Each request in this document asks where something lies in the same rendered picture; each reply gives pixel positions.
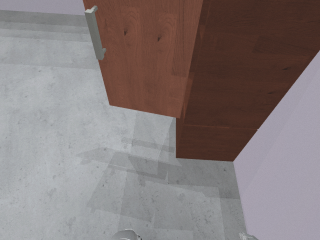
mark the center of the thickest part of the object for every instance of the cupboard door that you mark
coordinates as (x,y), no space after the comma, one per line
(149,48)

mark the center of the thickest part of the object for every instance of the handle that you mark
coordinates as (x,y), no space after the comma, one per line
(94,32)

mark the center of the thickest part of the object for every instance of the robot left thigh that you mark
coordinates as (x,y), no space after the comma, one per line
(125,235)

